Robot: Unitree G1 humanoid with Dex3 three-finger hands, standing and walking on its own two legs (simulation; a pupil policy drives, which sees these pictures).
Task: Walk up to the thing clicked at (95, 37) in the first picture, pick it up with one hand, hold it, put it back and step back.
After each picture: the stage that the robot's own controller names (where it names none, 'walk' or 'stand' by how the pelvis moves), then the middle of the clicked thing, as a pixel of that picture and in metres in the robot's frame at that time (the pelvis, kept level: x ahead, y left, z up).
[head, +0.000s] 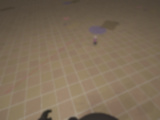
stand; (94, 41) +1.80 -0.05 -0.65
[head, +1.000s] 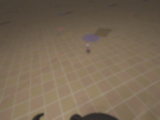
walk; (87, 49) +1.66 +0.22 -0.63
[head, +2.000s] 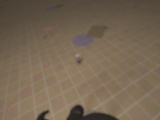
walk; (78, 59) +1.09 +0.36 -0.65
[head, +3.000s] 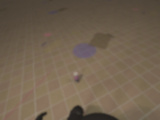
walk; (76, 77) +0.72 +0.30 -0.65
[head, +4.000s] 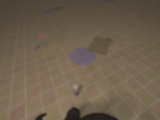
walk; (76, 90) +0.50 +0.22 -0.65
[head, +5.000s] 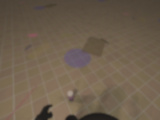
stand; (70, 96) +0.40 +0.22 -0.65
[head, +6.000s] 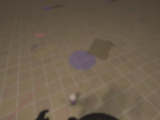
stand; (73, 100) +0.37 +0.19 -0.65
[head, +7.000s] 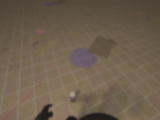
stand; (72, 97) +0.38 +0.19 -0.65
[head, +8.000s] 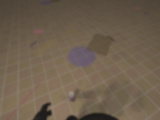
walk; (72, 97) +0.36 +0.21 -0.65
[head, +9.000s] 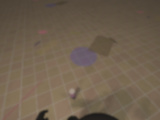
stand; (72, 94) +0.41 +0.21 -0.64
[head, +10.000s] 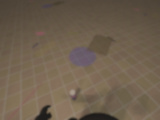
stand; (73, 95) +0.40 +0.22 -0.65
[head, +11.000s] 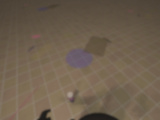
stand; (71, 97) +0.38 +0.24 -0.65
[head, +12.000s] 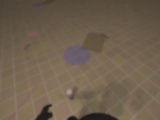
stand; (70, 95) +0.38 +0.25 -0.64
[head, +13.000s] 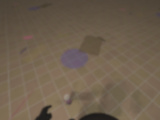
stand; (68, 100) +0.35 +0.26 -0.64
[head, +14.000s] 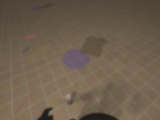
stand; (69, 100) +0.34 +0.25 -0.65
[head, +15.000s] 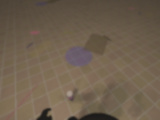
stand; (70, 96) +0.37 +0.24 -0.65
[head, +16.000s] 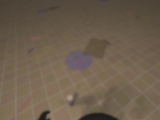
stand; (71, 101) +0.35 +0.24 -0.66
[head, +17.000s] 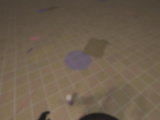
stand; (69, 100) +0.36 +0.26 -0.66
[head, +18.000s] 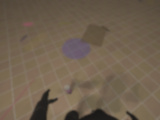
go down; (68, 89) +0.38 +0.25 -0.62
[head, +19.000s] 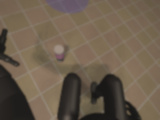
go down; (59, 55) +0.48 +0.23 -0.25
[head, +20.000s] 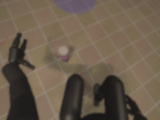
close in; (64, 56) +0.48 +0.21 -0.26
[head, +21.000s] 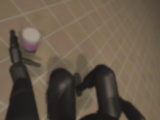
close in; (30, 44) +0.48 +0.25 -0.18
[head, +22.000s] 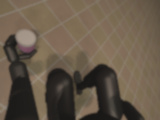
lift; (27, 46) +0.46 +0.26 -0.18
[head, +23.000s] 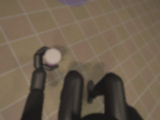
lift; (51, 60) +0.36 +0.25 -0.11
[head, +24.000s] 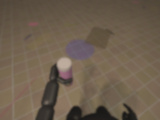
lift; (66, 74) +0.32 +0.17 +0.05
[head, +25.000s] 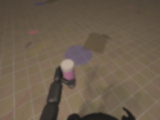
hold; (70, 76) +0.32 +0.15 +0.04
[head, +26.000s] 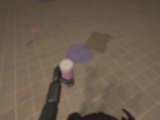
crouch; (68, 75) +0.32 +0.16 +0.03
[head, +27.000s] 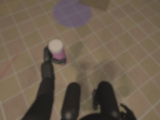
crouch; (60, 55) +0.44 +0.19 -0.05
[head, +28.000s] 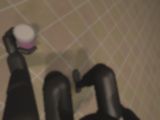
lower; (27, 43) +0.48 +0.24 -0.19
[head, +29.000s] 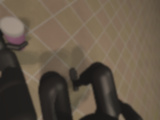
lower; (16, 38) +0.49 +0.26 -0.19
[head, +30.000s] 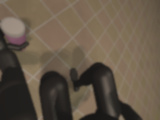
lower; (17, 38) +0.49 +0.26 -0.19
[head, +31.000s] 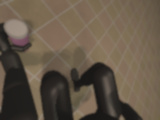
lower; (20, 39) +0.49 +0.26 -0.19
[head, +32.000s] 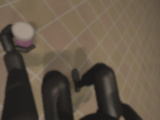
rest; (25, 41) +0.48 +0.25 -0.19
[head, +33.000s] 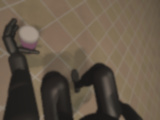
withdraw; (29, 43) +0.48 +0.23 -0.19
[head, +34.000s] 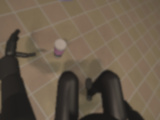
walk; (58, 50) +0.48 +0.19 -0.22
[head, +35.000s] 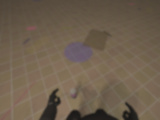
stand; (73, 94) +0.39 +0.17 -0.58
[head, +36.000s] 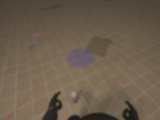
stand; (74, 98) +0.40 +0.17 -0.60
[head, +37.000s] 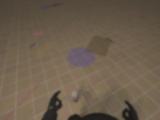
stand; (75, 97) +0.40 +0.16 -0.60
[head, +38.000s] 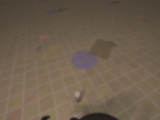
walk; (77, 97) +0.43 +0.17 -0.65
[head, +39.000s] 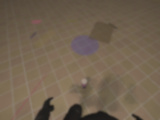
walk; (84, 84) +0.46 +0.08 -0.64
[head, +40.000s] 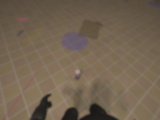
walk; (77, 75) +0.60 +0.12 -0.64
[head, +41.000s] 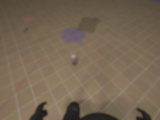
walk; (73, 60) +0.86 +0.30 -0.62
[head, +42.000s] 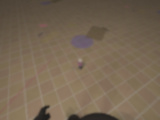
stand; (80, 64) +0.93 +0.21 -0.65
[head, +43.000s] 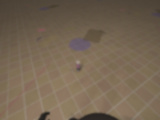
stand; (78, 66) +0.95 +0.24 -0.66
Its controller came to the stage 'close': yes
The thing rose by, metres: 0.70
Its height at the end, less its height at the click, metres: +0.00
